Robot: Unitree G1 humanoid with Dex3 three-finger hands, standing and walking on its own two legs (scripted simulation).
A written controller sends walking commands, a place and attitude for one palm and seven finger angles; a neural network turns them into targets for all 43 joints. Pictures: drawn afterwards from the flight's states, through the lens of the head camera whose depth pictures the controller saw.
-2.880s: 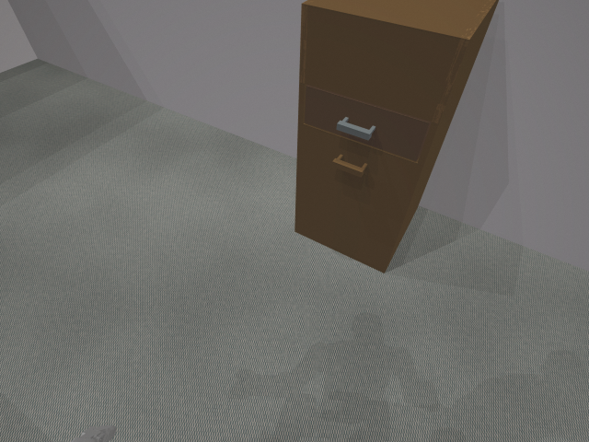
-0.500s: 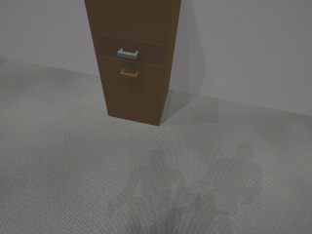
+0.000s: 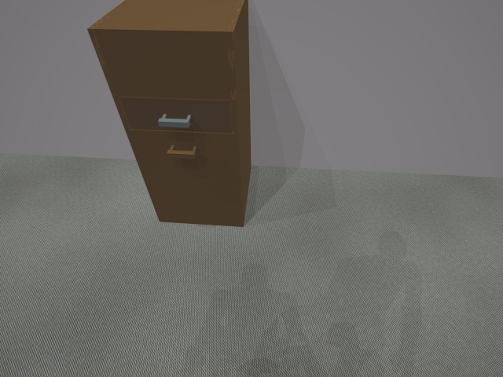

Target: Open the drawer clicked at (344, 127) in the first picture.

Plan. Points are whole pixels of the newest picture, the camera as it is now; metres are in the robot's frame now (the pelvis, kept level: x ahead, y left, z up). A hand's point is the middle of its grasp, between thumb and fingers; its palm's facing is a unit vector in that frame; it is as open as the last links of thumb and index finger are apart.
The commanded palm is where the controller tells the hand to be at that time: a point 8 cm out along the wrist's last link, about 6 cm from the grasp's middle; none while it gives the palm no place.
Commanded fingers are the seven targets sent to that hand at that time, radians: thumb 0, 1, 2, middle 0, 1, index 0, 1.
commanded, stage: take the last steps up to it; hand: left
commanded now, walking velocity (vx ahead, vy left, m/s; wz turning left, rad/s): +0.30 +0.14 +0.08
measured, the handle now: (175, 119) +0.95 +0.32 -0.13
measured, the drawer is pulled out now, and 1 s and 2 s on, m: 0.00 0.00 0.00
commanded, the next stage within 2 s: come to a stop and stand still in 0.90 s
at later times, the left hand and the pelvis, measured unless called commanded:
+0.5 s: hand (118, 346) +0.22 +0.28 -0.17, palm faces +0.08 -0.98 -0.20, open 7.3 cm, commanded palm none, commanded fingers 0.00 0.90 0.90 -0.20 -0.30 -0.20 -0.30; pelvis +0.17 +0.10 -0.01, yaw +0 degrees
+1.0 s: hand (124, 313) +0.29 +0.30 -0.18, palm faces +0.12 -0.98 -0.15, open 7.3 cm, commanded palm none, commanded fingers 0.00 0.90 0.90 -0.20 -0.30 -0.20 -0.30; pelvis +0.37 +0.14 -0.01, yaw +1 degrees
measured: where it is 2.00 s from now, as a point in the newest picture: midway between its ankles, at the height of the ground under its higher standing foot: (233, 344)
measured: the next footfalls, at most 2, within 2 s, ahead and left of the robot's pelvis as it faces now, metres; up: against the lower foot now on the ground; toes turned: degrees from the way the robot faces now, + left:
left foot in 0.24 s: +0.20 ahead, +0.20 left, +0.00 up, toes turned +11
right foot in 0.60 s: +0.31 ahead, +0.00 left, +0.00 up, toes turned -8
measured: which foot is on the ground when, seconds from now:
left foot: up 0.00-0.22, down 0.24-0.62, up 0.64-0.98, down 1.00-1.00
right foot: down 0.00-0.24, up 0.26-0.58, down 0.60-1.00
